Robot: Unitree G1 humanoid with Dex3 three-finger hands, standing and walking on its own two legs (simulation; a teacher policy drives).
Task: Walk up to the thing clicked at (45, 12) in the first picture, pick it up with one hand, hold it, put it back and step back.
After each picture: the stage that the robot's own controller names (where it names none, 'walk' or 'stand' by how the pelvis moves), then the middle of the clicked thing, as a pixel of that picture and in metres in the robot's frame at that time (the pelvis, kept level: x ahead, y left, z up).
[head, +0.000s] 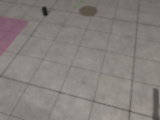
stand; (44, 11) +1.98 +0.45 -0.72
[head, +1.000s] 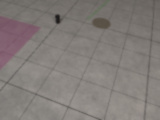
walk; (57, 19) +1.89 +0.19 -0.70
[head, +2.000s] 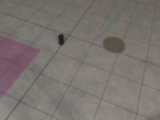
walk; (61, 39) +1.35 +0.16 -0.71
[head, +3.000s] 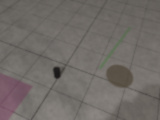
walk; (57, 72) +0.91 +0.19 -0.71
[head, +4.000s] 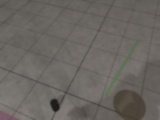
walk; (55, 105) +0.58 +0.22 -0.71
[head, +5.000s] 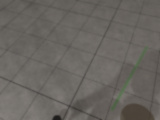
stand; out of the picture +0.43 +0.21 -0.71
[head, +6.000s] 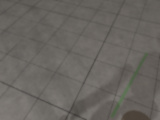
stand; out of the picture +0.41 +0.20 -0.73
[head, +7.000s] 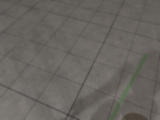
stand; out of the picture +0.39 +0.21 -0.73
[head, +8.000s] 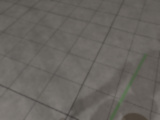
stand; out of the picture +0.38 +0.21 -0.73
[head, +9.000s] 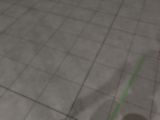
stand; out of the picture +0.38 +0.21 -0.73
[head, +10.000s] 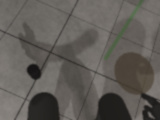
go down; (34, 72) +0.44 +0.23 -0.44
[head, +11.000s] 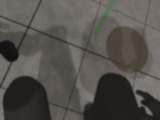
go down; (9, 51) +0.45 +0.28 -0.30
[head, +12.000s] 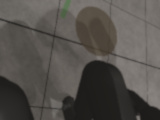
close in; out of the picture +0.42 +0.32 -0.23
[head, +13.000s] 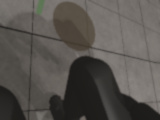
close; out of the picture +0.41 +0.33 -0.22
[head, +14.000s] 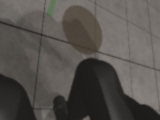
lift; out of the picture +0.37 +0.29 -0.20
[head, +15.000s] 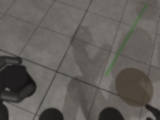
lift; (21, 83) +0.32 +0.20 +0.00
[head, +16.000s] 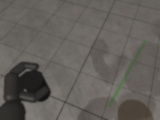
hold; (37, 87) +0.33 +0.16 +0.01
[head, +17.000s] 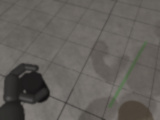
hold; (37, 88) +0.32 +0.16 +0.00
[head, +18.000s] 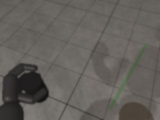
crouch; (36, 88) +0.32 +0.17 +0.01
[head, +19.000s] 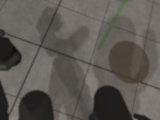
crouch; (7, 53) +0.42 +0.23 -0.08
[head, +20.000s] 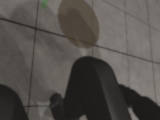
lower; out of the picture +0.39 +0.33 -0.23
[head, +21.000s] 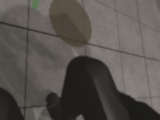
lower; out of the picture +0.40 +0.34 -0.22
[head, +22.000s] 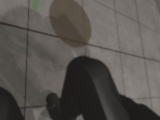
lower; out of the picture +0.40 +0.34 -0.22
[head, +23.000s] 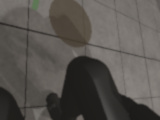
lower; out of the picture +0.40 +0.34 -0.22
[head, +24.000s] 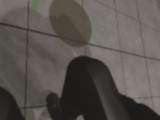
loosen; out of the picture +0.40 +0.34 -0.22
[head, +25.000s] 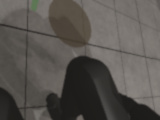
withdraw; out of the picture +0.40 +0.34 -0.22
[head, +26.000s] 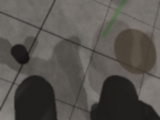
walk; (21, 55) +0.45 +0.27 -0.32
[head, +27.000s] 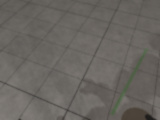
stand; out of the picture +0.39 +0.19 -0.66
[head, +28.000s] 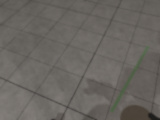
stand; out of the picture +0.40 +0.21 -0.67
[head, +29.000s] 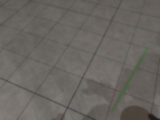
stand; out of the picture +0.40 +0.21 -0.67
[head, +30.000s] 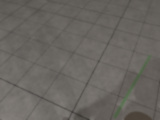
stand; out of the picture +0.41 +0.20 -0.72
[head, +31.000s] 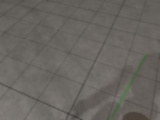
stand; out of the picture +0.38 +0.21 -0.73
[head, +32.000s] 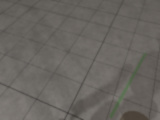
walk; out of the picture +0.38 +0.22 -0.73
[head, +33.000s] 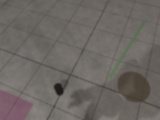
walk; (58, 89) +0.60 +0.22 -0.70
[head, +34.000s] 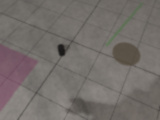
walk; (61, 50) +0.98 +0.17 -0.69
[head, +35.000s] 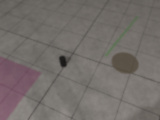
stand; (62, 61) +1.03 +0.20 -0.70
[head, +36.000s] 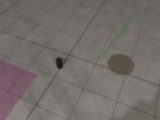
stand; (59, 63) +1.01 +0.21 -0.73
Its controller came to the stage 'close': yes
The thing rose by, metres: 0.70
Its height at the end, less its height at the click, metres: +0.00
